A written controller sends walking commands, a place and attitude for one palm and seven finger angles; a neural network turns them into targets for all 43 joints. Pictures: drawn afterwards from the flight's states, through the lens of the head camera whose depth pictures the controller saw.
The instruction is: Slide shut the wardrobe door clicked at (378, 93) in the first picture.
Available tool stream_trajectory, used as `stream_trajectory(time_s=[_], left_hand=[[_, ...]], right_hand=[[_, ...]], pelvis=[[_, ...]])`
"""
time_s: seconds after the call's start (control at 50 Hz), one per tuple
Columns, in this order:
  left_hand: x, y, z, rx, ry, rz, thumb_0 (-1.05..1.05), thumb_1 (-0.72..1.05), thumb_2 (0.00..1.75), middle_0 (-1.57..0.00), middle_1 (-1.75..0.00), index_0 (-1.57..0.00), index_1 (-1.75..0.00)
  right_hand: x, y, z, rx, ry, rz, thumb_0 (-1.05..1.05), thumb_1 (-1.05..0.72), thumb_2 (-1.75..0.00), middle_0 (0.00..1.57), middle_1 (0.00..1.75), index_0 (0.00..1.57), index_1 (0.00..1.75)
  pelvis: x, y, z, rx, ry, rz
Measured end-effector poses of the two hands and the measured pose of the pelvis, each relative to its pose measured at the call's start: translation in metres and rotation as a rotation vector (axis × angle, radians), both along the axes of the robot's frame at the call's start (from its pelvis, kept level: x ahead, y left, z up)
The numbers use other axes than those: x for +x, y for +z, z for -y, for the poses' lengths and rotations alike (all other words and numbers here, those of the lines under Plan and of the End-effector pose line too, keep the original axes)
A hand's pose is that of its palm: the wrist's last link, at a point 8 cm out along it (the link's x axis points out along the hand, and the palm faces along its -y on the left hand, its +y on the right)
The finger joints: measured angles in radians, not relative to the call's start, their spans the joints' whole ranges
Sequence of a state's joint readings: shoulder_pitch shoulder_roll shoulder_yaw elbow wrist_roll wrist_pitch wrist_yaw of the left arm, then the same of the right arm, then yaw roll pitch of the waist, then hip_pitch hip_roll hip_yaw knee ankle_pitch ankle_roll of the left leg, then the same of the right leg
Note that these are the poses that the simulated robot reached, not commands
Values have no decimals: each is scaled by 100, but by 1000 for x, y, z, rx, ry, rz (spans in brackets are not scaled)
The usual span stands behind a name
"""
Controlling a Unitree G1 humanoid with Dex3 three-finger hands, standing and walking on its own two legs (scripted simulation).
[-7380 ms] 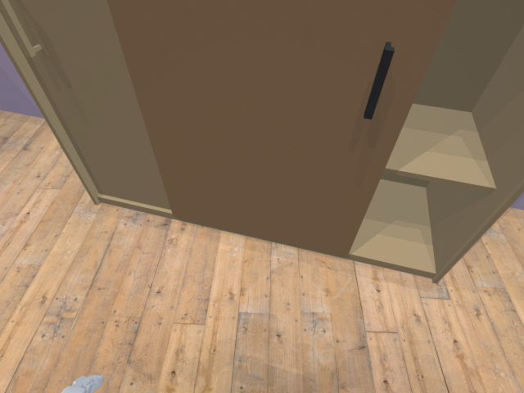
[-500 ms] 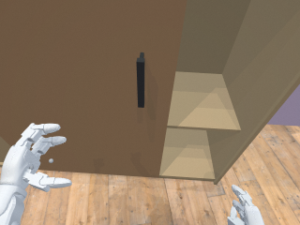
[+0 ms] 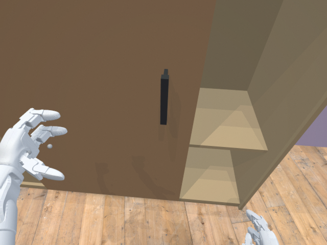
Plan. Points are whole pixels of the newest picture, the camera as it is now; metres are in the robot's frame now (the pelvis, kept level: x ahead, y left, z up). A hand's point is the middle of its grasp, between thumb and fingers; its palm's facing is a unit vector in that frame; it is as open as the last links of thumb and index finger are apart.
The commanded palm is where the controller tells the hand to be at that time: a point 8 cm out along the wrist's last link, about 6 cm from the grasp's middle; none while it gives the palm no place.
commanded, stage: raise the hand with hooked fingers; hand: left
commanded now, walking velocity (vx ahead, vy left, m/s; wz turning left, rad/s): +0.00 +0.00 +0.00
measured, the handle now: (164, 98) +0.50 +0.04 +0.10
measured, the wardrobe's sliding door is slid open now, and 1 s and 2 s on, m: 0.37 0.37 0.37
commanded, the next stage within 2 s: move the hooked fingers beside the handle in 0.40 s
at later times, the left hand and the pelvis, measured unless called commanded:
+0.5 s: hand (61, 148) +0.28 +0.25 +0.12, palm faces +0.08 -1.00 -0.05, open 14.0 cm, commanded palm +0.25 +0.30 +0.12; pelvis +0.00 -0.02 +0.00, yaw +0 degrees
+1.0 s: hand (90, 135) +0.32 +0.21 +0.12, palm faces +0.04 -1.00 -0.02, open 14.0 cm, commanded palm +0.30 +0.25 +0.12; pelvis +0.01 -0.03 +0.00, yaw -1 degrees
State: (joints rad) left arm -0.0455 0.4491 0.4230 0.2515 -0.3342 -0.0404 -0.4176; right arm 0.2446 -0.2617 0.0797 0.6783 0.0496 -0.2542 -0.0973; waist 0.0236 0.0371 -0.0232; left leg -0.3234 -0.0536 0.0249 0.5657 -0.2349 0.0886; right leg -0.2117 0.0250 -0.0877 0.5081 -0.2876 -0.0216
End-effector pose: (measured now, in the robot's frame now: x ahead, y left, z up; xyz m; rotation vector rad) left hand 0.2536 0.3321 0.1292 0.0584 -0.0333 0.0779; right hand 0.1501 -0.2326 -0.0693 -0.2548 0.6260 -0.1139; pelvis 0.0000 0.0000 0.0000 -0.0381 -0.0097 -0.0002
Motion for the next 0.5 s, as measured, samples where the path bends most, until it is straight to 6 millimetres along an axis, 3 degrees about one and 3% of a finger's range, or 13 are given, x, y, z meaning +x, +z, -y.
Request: stream_trajectory(time_s=[0.22, 0.5], left_hand=[[-1, -6, 13, -3, -2, -10, -1, -50, 30, -30, -120, -30, -120], [-2, -3, 26, -7, -2, -11, -1, -50, 30, -30, -120, -30, -120]], right_hand=[[-7, 1, 13, -8, -22, -12, 2, -90, -90, 20, 30, 20, 30], [1, -1, 23, 16, -18, 11, 2, -90, -90, 20, 30, 20, 30]], pelvis=[[2, 2, 5, 6, -7, 6], [2, 2, 18, 11, -6, 5]])
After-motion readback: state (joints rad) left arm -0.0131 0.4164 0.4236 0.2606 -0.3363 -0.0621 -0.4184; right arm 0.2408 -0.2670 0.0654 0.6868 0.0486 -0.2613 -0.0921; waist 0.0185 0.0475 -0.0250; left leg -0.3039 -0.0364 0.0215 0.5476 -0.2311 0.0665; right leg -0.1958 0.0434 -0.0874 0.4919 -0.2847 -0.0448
